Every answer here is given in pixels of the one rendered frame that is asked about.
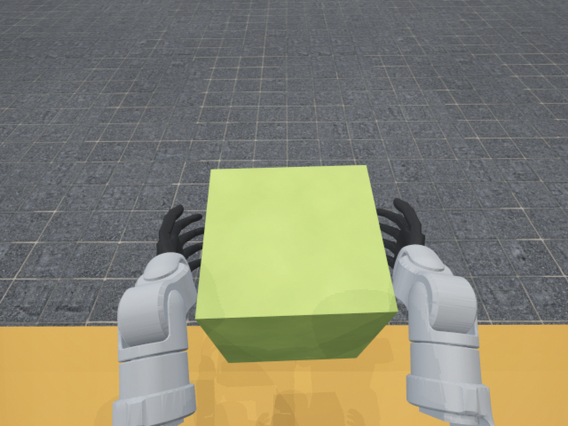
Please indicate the robot right forearm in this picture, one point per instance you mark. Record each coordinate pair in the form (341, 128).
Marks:
(445, 380)

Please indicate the robot left forearm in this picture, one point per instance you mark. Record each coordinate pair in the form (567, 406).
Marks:
(154, 387)

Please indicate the robot right hand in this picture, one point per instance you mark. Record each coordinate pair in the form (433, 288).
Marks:
(410, 232)

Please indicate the robot left hand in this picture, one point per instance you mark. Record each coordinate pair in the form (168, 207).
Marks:
(171, 241)

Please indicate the carton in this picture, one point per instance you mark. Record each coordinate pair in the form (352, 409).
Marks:
(293, 265)

